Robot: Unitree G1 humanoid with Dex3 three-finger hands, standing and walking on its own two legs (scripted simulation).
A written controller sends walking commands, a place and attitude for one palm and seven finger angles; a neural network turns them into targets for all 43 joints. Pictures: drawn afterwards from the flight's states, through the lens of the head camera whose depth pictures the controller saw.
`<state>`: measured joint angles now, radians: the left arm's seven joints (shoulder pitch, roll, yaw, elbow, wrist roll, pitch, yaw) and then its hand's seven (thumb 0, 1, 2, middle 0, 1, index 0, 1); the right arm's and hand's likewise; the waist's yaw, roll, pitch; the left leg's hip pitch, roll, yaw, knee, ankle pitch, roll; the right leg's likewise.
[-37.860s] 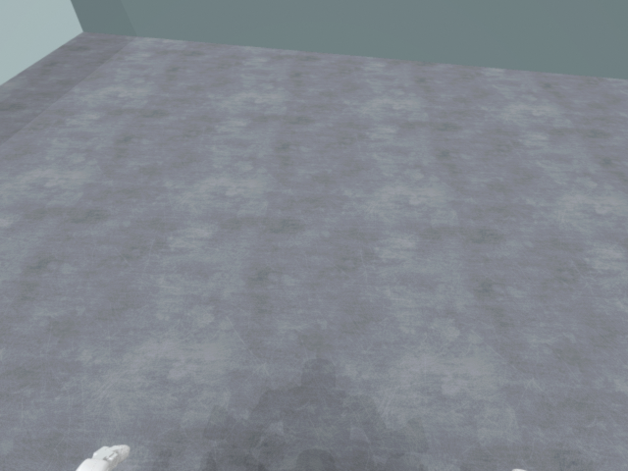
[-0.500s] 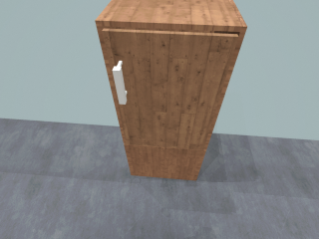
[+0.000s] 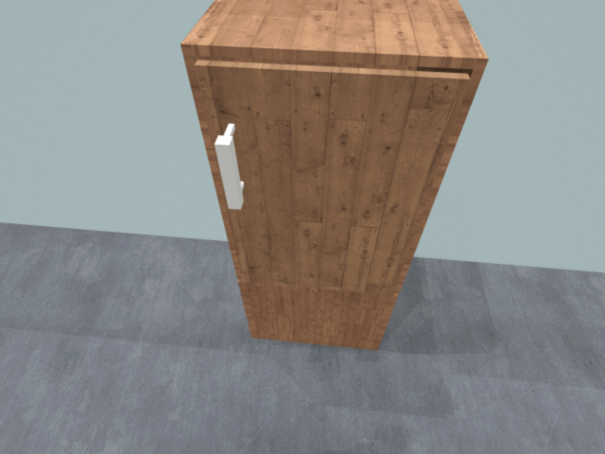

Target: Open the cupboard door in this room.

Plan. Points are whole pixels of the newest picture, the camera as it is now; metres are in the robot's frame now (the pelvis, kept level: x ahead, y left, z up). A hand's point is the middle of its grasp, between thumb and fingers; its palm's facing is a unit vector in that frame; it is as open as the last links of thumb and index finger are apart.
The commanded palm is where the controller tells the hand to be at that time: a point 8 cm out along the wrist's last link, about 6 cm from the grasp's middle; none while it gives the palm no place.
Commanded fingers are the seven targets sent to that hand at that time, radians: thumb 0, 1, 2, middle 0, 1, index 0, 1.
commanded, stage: look again from close up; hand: left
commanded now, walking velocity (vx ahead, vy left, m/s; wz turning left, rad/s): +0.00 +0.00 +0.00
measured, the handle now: (233, 167) +0.56 +0.17 +0.06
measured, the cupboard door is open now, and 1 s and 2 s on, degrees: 0 0 0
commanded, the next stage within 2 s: raise the hand with hooked fingers in 0.18 s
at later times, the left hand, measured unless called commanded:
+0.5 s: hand (183, 352) +0.24 +0.18 +0.00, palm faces +0.23 -0.97 -0.06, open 7.6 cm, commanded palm +0.13 +0.23 -0.05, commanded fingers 0.00 0.62 0.78 -0.22 -0.48 -0.22 -0.48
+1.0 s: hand (166, 381) +0.21 +0.20 -0.02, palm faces -0.16 -0.99 -0.04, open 10.4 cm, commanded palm +0.17 +0.27 +0.00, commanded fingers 0.00 0.04 0.53 -0.26 -0.86 -0.26 -0.86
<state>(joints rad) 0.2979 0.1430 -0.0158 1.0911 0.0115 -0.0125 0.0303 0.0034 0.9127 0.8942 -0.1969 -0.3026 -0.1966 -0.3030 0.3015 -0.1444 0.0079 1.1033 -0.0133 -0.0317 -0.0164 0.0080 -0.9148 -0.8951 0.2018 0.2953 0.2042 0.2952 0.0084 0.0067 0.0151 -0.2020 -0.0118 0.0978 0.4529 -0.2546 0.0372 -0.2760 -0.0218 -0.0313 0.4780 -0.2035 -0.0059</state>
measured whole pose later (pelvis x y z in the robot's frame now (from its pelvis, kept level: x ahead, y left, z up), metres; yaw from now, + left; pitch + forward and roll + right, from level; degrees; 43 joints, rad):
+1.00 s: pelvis -0.02 -0.01 -0.07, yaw +3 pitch +10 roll -2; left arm 0.21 0.34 0.24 0.13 -0.34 -0.29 -0.53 0.01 0.26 0.62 -0.24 -0.72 -0.24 -0.72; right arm 0.21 -0.20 0.05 0.56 0.05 -0.24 -0.04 0.01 -0.90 -0.89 0.21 0.30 0.21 0.30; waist -0.01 0.03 -0.07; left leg -0.75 0.04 0.01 1.08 -0.51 0.02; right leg -0.76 -0.01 -0.12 1.01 -0.43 -0.04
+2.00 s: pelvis +0.01 +0.01 -0.02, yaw +3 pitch +6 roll -2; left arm -0.12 0.49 0.44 0.43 -0.37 -0.10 -0.60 -0.01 -0.50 0.30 -0.30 -1.20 -0.30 -1.20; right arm 0.29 -0.29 0.06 0.57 0.06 -0.21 -0.08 0.01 -0.90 -0.89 0.21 0.30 0.21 0.30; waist 0.00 0.03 -0.05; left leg -0.45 0.01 0.04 0.76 -0.41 0.04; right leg -0.47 -0.02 -0.09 0.69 -0.32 0.00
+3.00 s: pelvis +0.00 +0.00 -0.03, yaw +2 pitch +8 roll -1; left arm -0.42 0.48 0.40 0.73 -0.30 -0.21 -0.54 -0.02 -0.50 0.30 -0.30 -1.20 -0.30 -1.20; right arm 0.33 -0.30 0.05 0.59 0.05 -0.15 -0.08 0.01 -0.90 -0.90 0.20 0.30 0.21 0.30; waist -0.04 0.02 -0.05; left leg -0.53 0.02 0.05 0.78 -0.40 0.03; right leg -0.55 -0.01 -0.07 0.73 -0.32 -0.02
